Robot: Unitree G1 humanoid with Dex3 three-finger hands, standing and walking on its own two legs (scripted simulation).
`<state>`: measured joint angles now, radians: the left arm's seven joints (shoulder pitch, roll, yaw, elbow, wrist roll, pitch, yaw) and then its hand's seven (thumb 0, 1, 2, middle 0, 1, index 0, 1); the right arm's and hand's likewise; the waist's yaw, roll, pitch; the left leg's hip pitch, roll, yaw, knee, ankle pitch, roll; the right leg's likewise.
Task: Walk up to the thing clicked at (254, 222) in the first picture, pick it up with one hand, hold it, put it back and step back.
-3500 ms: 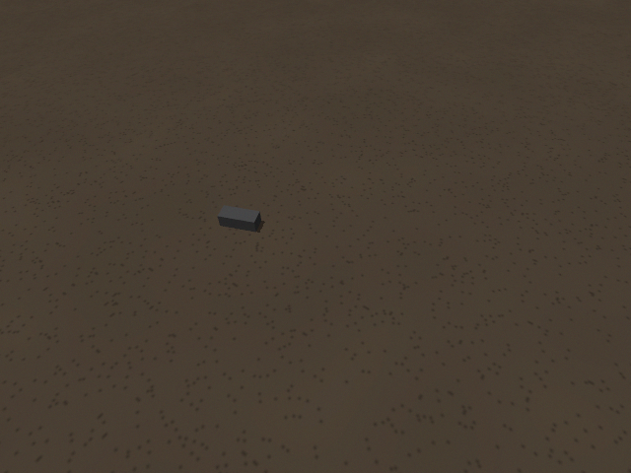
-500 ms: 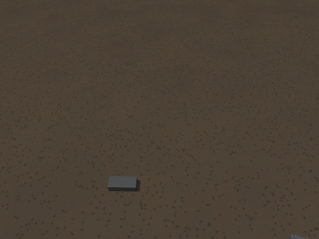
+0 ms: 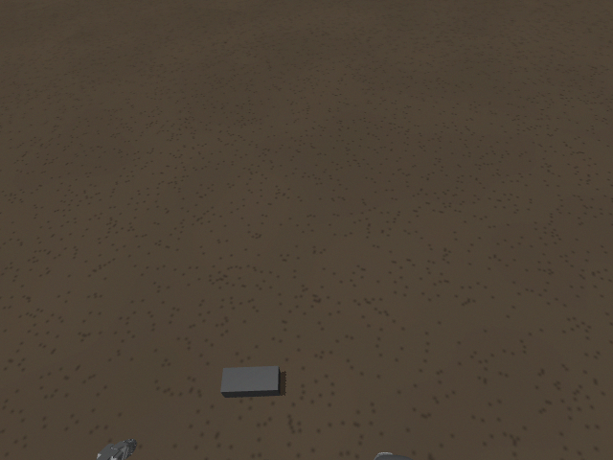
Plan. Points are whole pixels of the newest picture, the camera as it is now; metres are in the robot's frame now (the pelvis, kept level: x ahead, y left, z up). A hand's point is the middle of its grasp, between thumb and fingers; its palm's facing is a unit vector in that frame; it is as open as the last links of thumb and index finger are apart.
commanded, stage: walk up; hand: left
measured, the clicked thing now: (251, 381) +0.45 +0.22 -0.73
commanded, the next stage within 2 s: stand in 1.58 s
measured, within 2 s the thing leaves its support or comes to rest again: neither
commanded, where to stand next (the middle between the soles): +0.07 -0.02 m, yaw +0 degrees
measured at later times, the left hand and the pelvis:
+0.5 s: hand out of the picture +0.10 +0.27 -0.15, palm faces -0.04 -0.94 -0.35, open 7.4 cm; pelvis +0.03 +0.01 +0.01, yaw -1 degrees
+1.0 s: hand out of the picture +0.15 +0.25 -0.13, palm faces -0.02 -0.95 -0.32, open 7.4 cm; pelvis +0.05 +0.00 +0.02, yaw -1 degrees
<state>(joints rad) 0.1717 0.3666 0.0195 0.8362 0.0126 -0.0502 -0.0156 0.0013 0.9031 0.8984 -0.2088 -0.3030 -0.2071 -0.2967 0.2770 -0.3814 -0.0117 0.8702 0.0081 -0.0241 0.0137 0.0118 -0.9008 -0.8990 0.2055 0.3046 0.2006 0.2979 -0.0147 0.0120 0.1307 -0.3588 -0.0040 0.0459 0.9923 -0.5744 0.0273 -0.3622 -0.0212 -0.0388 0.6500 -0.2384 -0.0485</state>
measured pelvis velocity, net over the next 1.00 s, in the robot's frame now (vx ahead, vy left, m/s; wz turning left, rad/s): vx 0.05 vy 0.00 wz -0.01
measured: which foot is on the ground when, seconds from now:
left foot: up 0.00-0.10, down 0.12-1.00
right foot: down 0.00-1.00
